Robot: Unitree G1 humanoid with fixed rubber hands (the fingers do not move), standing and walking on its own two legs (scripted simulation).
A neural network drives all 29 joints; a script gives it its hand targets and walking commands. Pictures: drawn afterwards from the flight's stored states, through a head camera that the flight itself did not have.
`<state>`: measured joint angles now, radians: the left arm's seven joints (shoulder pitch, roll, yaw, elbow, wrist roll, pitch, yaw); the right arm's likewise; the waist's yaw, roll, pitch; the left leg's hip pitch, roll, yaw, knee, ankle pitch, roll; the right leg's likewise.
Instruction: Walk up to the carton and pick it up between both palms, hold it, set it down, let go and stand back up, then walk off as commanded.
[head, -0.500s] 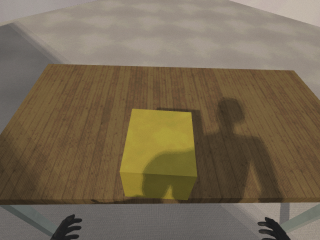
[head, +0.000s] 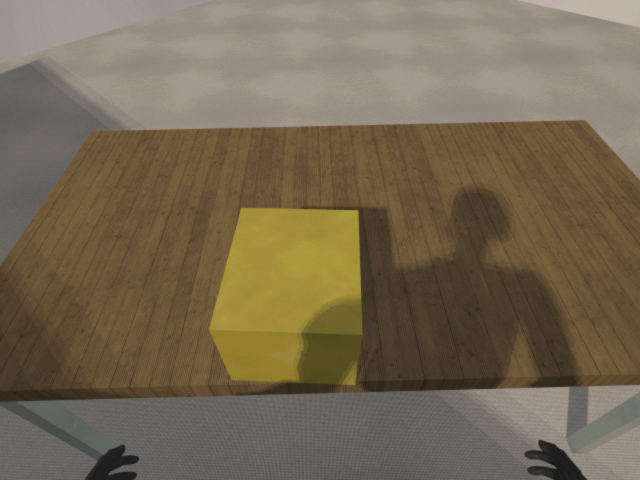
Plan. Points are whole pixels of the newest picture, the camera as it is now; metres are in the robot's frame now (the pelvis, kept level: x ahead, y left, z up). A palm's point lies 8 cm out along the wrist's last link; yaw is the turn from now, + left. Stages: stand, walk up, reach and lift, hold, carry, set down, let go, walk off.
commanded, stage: walk off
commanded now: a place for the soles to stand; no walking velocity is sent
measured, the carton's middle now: (296, 293) +0.43 +0.04 -0.05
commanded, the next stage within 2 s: none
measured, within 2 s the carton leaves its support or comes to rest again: neither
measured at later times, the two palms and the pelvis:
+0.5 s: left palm out of the picture +0.04 +0.25 -0.08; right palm out of the picture +0.01 -0.36 -0.12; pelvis -0.09 -0.04 -0.01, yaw -1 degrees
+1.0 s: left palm out of the picture -0.09 +0.30 -0.12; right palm out of the picture -0.12 -0.31 -0.11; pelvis -0.20 +0.00 -0.02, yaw +1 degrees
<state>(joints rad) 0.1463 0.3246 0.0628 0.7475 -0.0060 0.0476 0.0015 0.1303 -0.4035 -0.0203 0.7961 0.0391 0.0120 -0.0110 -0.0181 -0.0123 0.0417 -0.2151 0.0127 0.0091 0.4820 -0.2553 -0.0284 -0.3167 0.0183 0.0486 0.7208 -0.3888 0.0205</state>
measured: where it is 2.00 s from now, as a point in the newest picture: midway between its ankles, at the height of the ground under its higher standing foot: outside the picture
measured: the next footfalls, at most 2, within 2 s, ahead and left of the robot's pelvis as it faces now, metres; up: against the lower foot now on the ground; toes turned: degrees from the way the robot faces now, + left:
left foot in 0.68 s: -0.14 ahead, +0.07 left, +0.00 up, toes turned -1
right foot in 1.22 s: -0.20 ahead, -0.16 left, +0.00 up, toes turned +9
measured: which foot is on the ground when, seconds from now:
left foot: down 0.00-0.02, up 0.04-0.66, down 0.68-1.00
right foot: down 0.00-0.70, up 0.72-1.00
